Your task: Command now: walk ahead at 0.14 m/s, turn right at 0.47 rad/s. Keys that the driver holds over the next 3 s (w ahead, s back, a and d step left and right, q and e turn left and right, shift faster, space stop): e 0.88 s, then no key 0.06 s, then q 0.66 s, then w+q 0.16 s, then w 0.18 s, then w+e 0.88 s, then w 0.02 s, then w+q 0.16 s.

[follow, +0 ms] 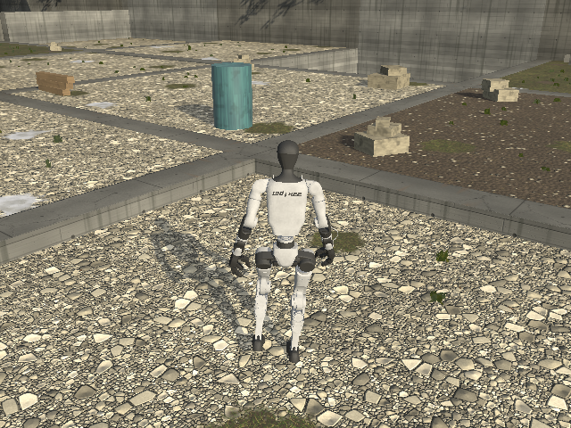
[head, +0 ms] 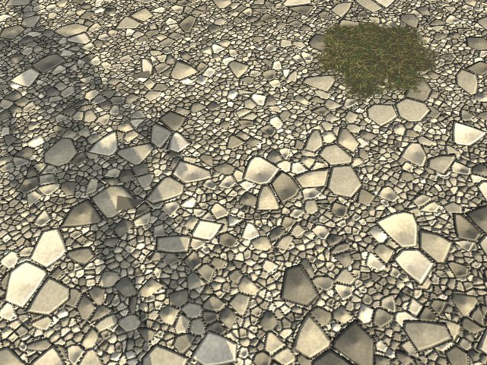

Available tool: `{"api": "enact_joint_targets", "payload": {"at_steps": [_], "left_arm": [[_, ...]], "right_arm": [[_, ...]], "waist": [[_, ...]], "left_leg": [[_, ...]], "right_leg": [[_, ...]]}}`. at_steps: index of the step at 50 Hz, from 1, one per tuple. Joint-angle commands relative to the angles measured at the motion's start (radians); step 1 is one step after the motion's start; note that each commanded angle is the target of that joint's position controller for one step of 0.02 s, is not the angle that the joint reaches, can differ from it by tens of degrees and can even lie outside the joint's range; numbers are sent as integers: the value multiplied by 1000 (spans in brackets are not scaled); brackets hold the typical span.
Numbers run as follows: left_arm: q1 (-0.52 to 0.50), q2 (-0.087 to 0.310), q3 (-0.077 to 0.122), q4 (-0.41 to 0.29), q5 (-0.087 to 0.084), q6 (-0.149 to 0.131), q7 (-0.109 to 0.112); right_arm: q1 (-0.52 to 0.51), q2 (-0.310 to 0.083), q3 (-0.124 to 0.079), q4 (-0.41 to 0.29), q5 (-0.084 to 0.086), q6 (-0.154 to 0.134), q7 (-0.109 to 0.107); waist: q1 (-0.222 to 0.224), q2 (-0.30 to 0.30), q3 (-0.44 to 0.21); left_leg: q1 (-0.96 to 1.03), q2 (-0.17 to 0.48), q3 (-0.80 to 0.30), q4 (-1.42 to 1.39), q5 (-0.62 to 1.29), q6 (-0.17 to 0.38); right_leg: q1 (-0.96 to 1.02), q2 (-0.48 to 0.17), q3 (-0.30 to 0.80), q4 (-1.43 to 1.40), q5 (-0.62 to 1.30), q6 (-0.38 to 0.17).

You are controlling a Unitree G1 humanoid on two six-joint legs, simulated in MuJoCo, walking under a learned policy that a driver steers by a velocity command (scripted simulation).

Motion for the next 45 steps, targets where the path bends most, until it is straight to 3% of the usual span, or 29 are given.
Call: {"api": "enact_joint_targets", "payload": {"at_steps": [1, 6, 10, 13, 15, 16, 17, 18, 19, 20, 21, 22, 23, 24, 26, 29, 37, 39, 41, 42, 43, 44, 45], "left_arm": [[20, 165, 41, -72, 1, 3, 9], [61, 176, 53, -92, 4, 34, 23], [66, 186, 63, -110, 17, 51, 27], [34, 194, 67, -128, 19, 60, 23], [-21, 193, 67, -144, 8, 66, 21], [-55, 183, 64, -158, -4, 68, 23], [-15, 119, 47, -169, -10, 66, 23], [66, 84, 40, -189, -14, 64, 28], [59, 187, 62, -158, 22, 70, 34], [37, 201, 70, -150, 24, 74, 29], [30, 191, 71, -140, 23, 83, 22], [25, 183, 69, -140, 20, 93, 10], [29, 176, 66, -139, 15, 100, -2], [16, 173, 62, -142, 9, 104, -9], [-28, 164, 56, -160, 3, 109, -16], [-77, 150, 47, -180, 6, 116, -22], [-136, 117, 23, -229, -5, 115, -35], [-125, 117, 21, -236, -7, 108, -34], [-66, 121, 22, -218, 8, 89, -22], [-43, 197, 39, -218, 24, 74, -9], [-30, 355, 74, -242, 15, 69, -7], [40, 318, 78, -222, 9, 69, -3], [-14, 252, 55, -222, 6, 71, 3]], "right_arm": [[113, -83, -20, -27, 3, 26, -7], [-10, -95, -20, -73, 12, 42, -13], [-47, -101, -14, -96, 27, 31, -21], [-19, -109, -10, -104, 41, 17, -27], [55, -112, -9, -93, 45, 7, -33], [102, -123, -12, -83, 36, -1, -39], [92, -186, -23, -91, 20, -5, -50], [16, -280, -37, -129, 16, 6, -47], [74, -239, -40, -115, 22, 17, -40], [61, -174, -21, -122, 26, 20, -35], [16, -139, -12, -130, 25, 22, -31], [-6, -136, -10, -140, 20, 23, -33], [-3, -141, -11, -144, 14, 24, -36], [16, -144, -14, -143, 11, 25, -34], [60, -152, -20, -136, 12, 23, -31], [113, -169, -32, -119, 13, 21, -30], [106, -210, -56, -112, 4, 25, -3], [104, -224, -63, -108, 9, 31, 1], [107, -219, -66, -98, 22, 41, 2], [150, -175, -57, -101, 15, 47, 8], [102, -103, -33, -181, 11, 58, -1], [46, -151, -40, -177, 4, 72, -15], [63, -154, -44, -160, 21, 77, -12]], "waist": [[-42, -88, -180], [8, -120, -151], [26, -142, -137], [12, -157, -146], [-34, -158, -144], [-62, -137, -140], [-25, 15, -158], [39, 220, -156], [-3, 130, -179], [11, 59, -152], [27, 40, -115], [33, 83, -115], [28, 123, -118], [16, 126, -125], [-10, 121, -132], [-39, 127, -132], [-50, 161, -140], [-41, 161, -146], [3, 84, -155], [3, -135, -145], [-1, -349, -95], [63, -211, -126], [16, -169, -96]], "left_leg": [[81, -13, 39, -46, 61, -24], [9, -14, 3, -159, 70, -30], [40, -49, -14, -265, -12, -14], [142, -78, -20, -385, -66, 9], [287, -86, -15, -588, 0, 25], [407, -55, -28, -745, 111, 35], [515, 129, -186, -839, 151, 81], [580, 373, -448, -827, 476, 199], [528, 401, -422, -781, 607, 292], [486, 342, -325, -773, 624, 283], [445, 266, -214, -773, 591, 245], [451, 212, -140, -768, 585, 213], [459, 185, -89, -759, 634, 208], [470, 175, -60, -753, 655, 209], [519, 188, -43, -749, 652, 224], [576, 224, -42, -749, 613, 245], [476, 263, 47, -716, 506, 232], [466, 273, 60, -673, 491, 211], [372, 241, 129, -542, 362, 126], [212, 159, 215, -320, 107, 52], [-35, -28, 214, -166, -315, -9], [-17, -1, 74, -22, -318, -8], [-9, 13, 49, 14, -234, -1]], "right_leg": [[38, -252, 215, -52, 581, -117], [106, -252, 340, -52, 247, -86], [144, -260, 420, -5, 258, -104], [149, -257, 478, 39, 385, -98], [106, -219, 494, 68, 342, -48], [34, -178, 476, 107, 221, 0], [-62, -94, 363, 248, -100, 60], [-251, 76, 143, 423, -514, 104], [-251, 10, 78, 637, -545, 118], [-239, -21, 83, 711, -484, 125], [-231, -41, 76, 753, -419, 137], [-239, -43, 61, 791, -368, 148], [-248, -42, 44, 824, -345, 163], [-254, -42, 31, 836, -328, 173], [-281, -51, 21, 807, -314, 185], [-300, -75, 10, 721, -321, 188], [-78, -112, -88, 399, -358, 133], [-22, -107, -106, 288, -329, 111], [135, -91, -90, 35, -142, 82], [231, -253, 167, -110, -103, 49], [214, -519, 524, -98, 300, -100], [194, -513, 469, -68, 342, -183], [158, -450, 367, -65, 305, -172]]}}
